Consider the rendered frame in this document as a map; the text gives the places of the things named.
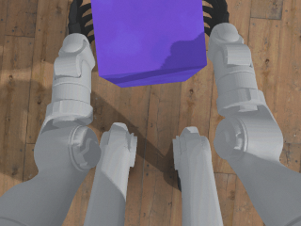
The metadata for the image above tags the robot right forearm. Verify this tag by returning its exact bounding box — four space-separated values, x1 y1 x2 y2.
207 23 284 141

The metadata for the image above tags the carton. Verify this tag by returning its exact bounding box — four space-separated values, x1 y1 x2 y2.
90 0 207 88

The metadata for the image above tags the robot right foot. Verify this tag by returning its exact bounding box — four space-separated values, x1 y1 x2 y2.
176 170 182 192

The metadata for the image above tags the left robot hand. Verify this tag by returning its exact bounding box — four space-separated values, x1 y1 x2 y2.
68 0 95 44

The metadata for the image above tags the robot left upper arm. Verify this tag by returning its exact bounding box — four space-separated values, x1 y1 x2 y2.
0 124 102 226

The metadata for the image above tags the robot right upper arm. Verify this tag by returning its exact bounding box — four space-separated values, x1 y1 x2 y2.
213 115 301 226

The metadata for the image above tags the robot left forearm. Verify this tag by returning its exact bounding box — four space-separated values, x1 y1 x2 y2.
34 33 96 162

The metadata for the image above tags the right robot hand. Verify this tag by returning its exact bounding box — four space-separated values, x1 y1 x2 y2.
202 0 230 37

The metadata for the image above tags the left robot shin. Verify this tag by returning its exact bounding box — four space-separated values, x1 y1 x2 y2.
99 122 130 149

